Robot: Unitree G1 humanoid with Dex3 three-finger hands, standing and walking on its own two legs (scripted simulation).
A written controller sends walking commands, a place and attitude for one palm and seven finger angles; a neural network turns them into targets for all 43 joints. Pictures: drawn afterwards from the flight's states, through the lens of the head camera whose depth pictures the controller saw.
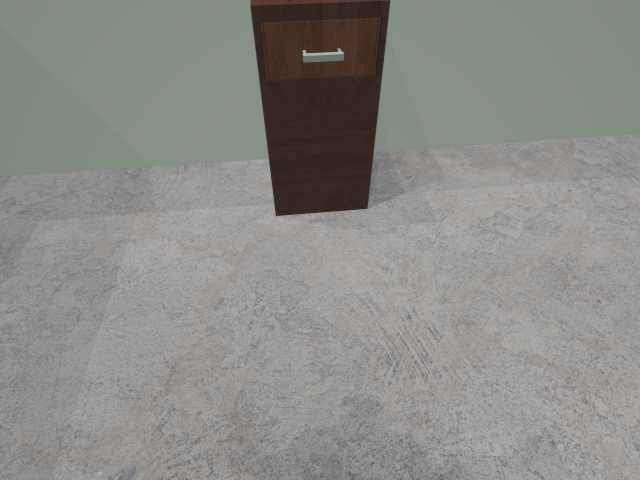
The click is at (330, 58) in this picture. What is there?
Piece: drawer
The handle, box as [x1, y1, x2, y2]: [303, 48, 343, 62]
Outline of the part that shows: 343,52 339,48 337,48 336,52 306,53 305,50 303,50 303,62 343,60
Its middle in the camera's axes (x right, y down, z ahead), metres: +0.00 -0.61 +1.29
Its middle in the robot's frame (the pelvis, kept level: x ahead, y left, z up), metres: +1.37 +0.05 -0.03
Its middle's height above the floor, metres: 0.74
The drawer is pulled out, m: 0.00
